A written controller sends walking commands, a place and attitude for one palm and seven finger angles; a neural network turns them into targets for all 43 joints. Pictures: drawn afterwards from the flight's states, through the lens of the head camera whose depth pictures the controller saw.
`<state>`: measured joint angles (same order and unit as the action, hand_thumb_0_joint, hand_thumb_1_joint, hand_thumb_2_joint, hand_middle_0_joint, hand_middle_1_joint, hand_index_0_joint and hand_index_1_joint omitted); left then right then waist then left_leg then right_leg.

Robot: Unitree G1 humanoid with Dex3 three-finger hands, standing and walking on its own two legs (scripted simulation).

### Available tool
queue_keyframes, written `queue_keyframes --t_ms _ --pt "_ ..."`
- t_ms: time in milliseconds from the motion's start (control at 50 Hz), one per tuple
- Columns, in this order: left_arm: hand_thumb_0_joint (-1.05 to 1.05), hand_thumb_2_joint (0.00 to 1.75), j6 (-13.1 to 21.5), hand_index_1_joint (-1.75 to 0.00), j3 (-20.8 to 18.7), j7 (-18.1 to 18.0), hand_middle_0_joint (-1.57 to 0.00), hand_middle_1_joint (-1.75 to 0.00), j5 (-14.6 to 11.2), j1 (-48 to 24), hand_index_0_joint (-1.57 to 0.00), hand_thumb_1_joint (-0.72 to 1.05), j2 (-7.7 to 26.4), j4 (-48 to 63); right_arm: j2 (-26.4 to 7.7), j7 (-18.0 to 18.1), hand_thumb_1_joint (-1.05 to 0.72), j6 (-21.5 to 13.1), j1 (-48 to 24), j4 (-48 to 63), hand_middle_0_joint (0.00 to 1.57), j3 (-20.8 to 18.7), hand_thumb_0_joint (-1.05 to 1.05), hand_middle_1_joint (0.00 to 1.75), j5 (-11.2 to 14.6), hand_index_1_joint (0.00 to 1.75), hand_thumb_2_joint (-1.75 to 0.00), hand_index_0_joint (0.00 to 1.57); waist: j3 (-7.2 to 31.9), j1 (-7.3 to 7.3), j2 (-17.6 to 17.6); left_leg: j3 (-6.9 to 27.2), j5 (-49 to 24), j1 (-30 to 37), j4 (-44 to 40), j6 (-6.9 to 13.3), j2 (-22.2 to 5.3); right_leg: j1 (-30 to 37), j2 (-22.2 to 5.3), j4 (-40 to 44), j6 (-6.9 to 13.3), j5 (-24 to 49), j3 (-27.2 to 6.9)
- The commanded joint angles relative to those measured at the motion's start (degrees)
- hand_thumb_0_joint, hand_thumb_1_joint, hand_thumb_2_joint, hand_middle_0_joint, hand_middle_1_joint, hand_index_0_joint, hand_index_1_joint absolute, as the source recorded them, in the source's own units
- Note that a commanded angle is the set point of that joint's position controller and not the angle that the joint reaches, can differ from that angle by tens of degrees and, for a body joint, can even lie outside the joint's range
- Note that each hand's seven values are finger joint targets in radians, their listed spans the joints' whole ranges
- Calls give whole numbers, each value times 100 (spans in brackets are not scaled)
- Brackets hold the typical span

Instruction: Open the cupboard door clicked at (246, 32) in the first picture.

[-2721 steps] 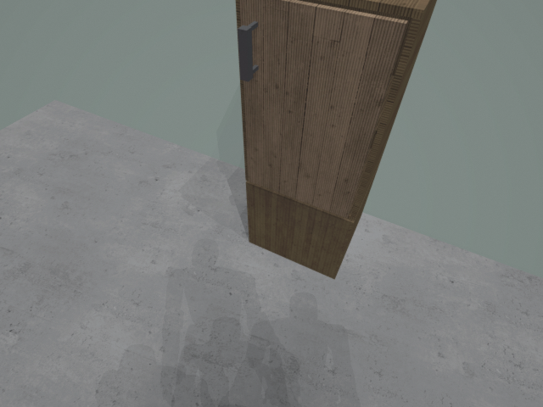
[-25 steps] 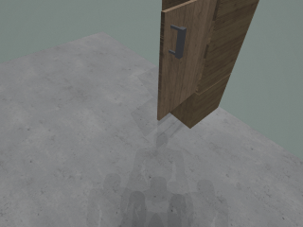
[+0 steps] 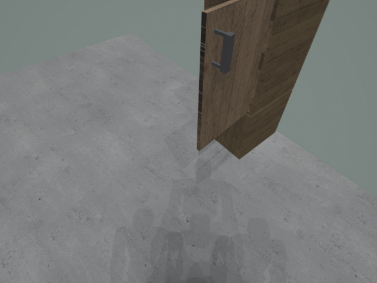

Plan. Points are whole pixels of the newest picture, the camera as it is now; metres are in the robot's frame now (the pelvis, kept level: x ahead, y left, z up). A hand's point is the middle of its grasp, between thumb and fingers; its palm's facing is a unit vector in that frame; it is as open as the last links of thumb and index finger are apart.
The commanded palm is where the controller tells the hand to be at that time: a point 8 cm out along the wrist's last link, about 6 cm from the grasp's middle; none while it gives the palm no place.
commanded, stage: look to check the result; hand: left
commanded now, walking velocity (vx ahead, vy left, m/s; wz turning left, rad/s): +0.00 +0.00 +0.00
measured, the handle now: (221, 51) +0.73 -0.06 +0.13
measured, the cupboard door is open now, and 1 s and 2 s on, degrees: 95 95 95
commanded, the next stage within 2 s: stand and wait in 0.10 s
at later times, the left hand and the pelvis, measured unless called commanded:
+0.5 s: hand out of the picture +0.02 +0.17 -0.17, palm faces +0.04 -0.98 -0.21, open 7.4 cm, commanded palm none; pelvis +0.02 -0.01 +0.00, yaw +0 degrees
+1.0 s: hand out of the picture +0.04 +0.18 -0.17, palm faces +0.02 -0.97 -0.24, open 7.4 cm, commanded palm none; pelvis +0.02 -0.02 +0.00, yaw +0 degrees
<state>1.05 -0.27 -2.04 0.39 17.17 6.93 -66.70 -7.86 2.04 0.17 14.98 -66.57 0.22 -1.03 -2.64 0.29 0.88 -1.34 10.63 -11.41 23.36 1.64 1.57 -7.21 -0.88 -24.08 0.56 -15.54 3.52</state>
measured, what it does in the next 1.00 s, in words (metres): stands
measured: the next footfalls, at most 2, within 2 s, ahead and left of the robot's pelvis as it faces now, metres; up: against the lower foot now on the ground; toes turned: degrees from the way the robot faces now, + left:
none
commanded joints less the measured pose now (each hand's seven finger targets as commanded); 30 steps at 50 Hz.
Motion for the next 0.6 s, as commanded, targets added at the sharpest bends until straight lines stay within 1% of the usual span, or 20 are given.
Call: queue_keyframes --t_ms 0,20,80,100,120,180,200,240,280,320,340,360,380,420,520,560,580 --pt "0 90 39 -30 -118 -49 -20 -30 -7 421 -20 90 599 125 -514 5 -90 -60 361 104 20 -87 0 30 21 30 -90 20 -214 36 -162 617 -736 90 -381 23 -630 -311 -548 574 127 591 -536" --pt "0 90 39 -30 -111 -47 -20 -30 -12 399 -20 90 613 123 -538 7 -90 -57 334 101 20 -82 0 30 20 30 -90 20 -255 31 -95 615 -723 85 -379 16 -622 -318 -551 592 124 588 -543" --pt "0 90 39 -30 -123 -44 -20 -30 -14 374 -20 90 639 129 -552 8 -90 -65 289 109 20 -82 0 30 21 30 -90 20 -187 28 -42 626 -785 110 -380 18 -631 -236 -557 592 132 638 -528" --pt "0 90 39 -30 -119 -43 -20 -30 -12 351 -20 90 642 121 -568 11 -90 -65 260 104 20 -80 0 30 17 30 -90 20 -220 26 -36 635 -798 111 -390 18 -628 -243 -551 595 133 664 -533" --pt "0 90 43 -30 -125 -39 -20 -30 -14 362 -20 90 656 132 -594 13 -90 -73 242 113 20 -83 0 30 18 30 -90 20 -136 23 -8 630 -832 172 -385 23 -637 -201 -564 608 133 704 -534" --pt "0 90 60 -30 -137 -37 -20 -30 -11 302 -20 90 718 154 -648 17 -90 -91 190 130 20 -88 0 30 24 30 -90 20 -19 19 -42 630 -1055 245 -367 27 -663 -88 -585 589 134 973 -522" --pt "0 90 62 -30 -137 -37 -20 -30 -12 284 -20 90 719 150 -662 20 -90 -90 169 120 20 -90 0 30 23 30 -90 20 -43 23 -102 628 -1074 263 -369 23 -661 -93 -577 592 126 1018 -513" --pt "0 90 60 -30 -136 -36 -20 -30 -16 246 -20 90 732 157 -693 23 -90 -87 164 122 20 -93 0 30 23 30 -90 20 -77 26 -57 619 -1048 247 -391 18 -665 -74 -576 614 132 1005 -522" --pt "0 90 63 -30 -147 -35 -20 -30 -9 234 -20 90 755 170 -724 24 -90 -95 105 135 20 -101 0 30 20 30 -90 20 -105 10 -115 623 -1142 239 -380 20 -665 -52 -581 608 134 1119 -508" --pt "0 90 65 -30 -150 -32 -20 -30 -14 199 -20 90 786 183 -743 24 -90 -93 94 131 20 -99 0 30 22 30 -90 20 -126 11 -82 621 -1110 243 -392 15 -661 -36 -590 634 135 1127 -520" --pt "0 90 69 -30 -152 -31 -20 -30 -14 189 -20 90 813 190 -759 23 -90 -95 79 133 20 -105 0 30 25 30 -90 20 -92 17 -138 616 -1119 270 -402 18 -671 -22 -588 638 136 1146 -522" --pt "0 90 72 -30 -155 -31 -20 -30 -11 193 -20 90 836 192 -787 21 -90 -93 69 136 20 -108 0 30 26 30 -90 20 -57 3 -109 618 -1111 264 -378 17 -666 17 -591 650 142 1155 -507" --pt "0 90 71 -30 -158 -30 -20 -30 -13 160 -20 90 832 195 -778 20 -90 -96 57 138 20 -104 0 30 20 30 -90 20 -60 18 -75 625 -1125 259 -398 11 -663 35 -602 644 146 1169 -512" --pt "0 90 80 -30 -165 -25 -20 -30 -13 122 -20 90 875 212 -839 24 -90 -106 27 143 20 -109 0 30 19 30 -90 20 17 16 -120 622 -1260 327 -391 19 -675 89 -599 622 146 1343 -512" --pt "0 90 89 -30 -180 -23 -20 -30 -13 38 -20 90 960 246 -909 25 -90 -106 -50 169 20 -131 0 30 24 30 -90 20 -8 16 -137 611 -1291 355 -395 12 -686 115 -611 651 148 1478 -513" --pt "0 90 97 -30 -188 -18 -20 -30 -10 43 -20 90 1023 257 -963 22 -90 -109 -91 183 20 -136 0 30 32 30 -90 20 77 2 -136 611 -1310 400 -375 19 -693 161 -622 674 151 1524 -502" --pt "0 90 96 -30 -184 -17 -20 -30 -10 8 -20 90 1015 251 -958 22 -90 -107 -130 178 20 -136 0 30 25 30 -90 20 9 11 -128 607 -1306 393 -385 11 -693 128 -625 672 154 1568 -519"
